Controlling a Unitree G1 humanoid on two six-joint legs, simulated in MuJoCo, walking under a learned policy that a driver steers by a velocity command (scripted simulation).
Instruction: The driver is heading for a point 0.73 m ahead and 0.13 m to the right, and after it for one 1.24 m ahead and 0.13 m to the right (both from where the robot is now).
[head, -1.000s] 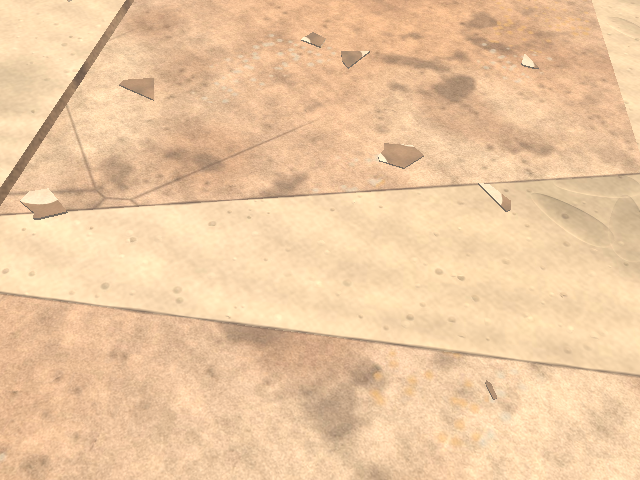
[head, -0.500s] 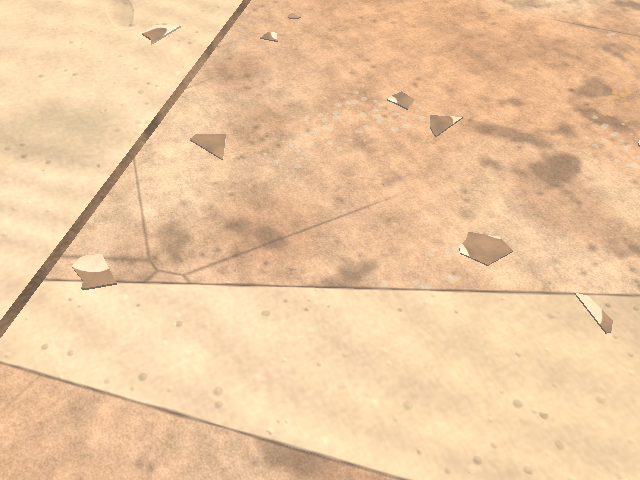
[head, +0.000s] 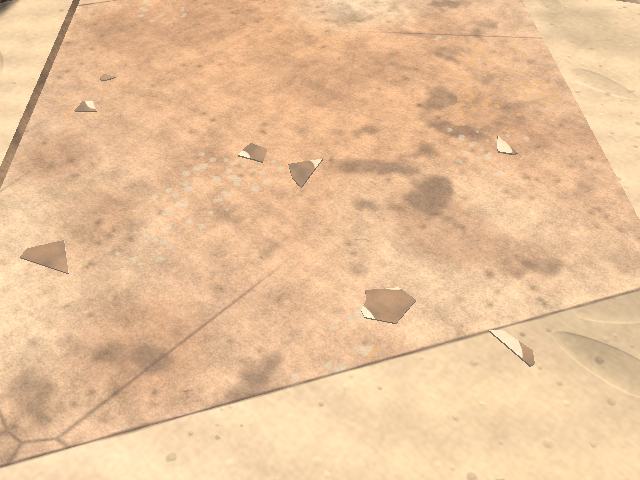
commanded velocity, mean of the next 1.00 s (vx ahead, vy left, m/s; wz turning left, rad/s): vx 0.26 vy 0.00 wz -0.34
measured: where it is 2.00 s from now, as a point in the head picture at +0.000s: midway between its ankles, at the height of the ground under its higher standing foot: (366, 475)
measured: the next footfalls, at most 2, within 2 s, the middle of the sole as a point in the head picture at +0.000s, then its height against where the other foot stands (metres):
right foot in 0.22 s outside the picture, level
left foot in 0.68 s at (332, 462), level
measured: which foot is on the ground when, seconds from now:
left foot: down 0.00-0.22, up 0.24-0.66, down 0.68-1.00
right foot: up 0.00-0.20, down 0.22-0.68, up 0.70-0.92, down 0.94-1.00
